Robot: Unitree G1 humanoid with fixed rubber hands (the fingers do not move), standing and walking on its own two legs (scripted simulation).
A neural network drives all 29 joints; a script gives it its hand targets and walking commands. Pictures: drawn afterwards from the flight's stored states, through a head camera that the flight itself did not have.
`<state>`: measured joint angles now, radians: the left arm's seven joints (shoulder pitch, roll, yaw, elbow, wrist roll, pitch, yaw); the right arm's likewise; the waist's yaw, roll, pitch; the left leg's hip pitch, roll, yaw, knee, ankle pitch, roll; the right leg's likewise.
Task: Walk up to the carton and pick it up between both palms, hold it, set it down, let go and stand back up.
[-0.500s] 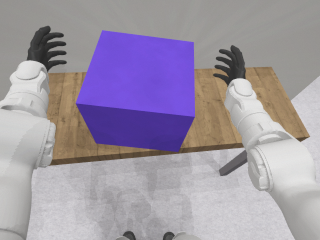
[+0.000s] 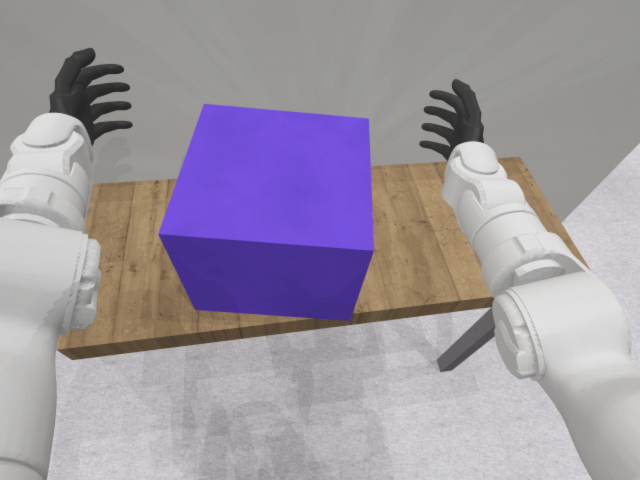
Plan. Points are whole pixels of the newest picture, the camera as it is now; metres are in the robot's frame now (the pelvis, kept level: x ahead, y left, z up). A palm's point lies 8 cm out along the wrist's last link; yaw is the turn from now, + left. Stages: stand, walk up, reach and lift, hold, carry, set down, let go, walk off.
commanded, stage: set down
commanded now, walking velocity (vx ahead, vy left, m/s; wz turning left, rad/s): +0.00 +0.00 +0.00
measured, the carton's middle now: (279, 216) +0.49 -0.01 -0.02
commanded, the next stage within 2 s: none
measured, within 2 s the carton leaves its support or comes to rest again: neither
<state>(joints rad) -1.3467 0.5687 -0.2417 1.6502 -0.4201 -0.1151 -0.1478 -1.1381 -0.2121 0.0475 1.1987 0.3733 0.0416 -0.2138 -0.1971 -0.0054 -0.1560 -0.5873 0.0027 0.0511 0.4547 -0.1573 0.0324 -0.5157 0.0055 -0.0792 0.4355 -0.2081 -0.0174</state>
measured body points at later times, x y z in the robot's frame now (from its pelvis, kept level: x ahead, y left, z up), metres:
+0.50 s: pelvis -0.01 +0.00 +0.00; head +0.04 +0.02 +0.45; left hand +0.47 +0.23 +0.11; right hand +0.41 -0.21 +0.10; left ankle +0.02 +0.10 -0.74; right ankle -0.01 -0.11 -0.74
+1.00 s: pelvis -0.01 +0.01 +0.00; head +0.02 +0.03 +0.45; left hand +0.41 +0.25 +0.07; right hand +0.35 -0.19 +0.06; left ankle +0.02 +0.10 -0.74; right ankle -0.01 -0.11 -0.74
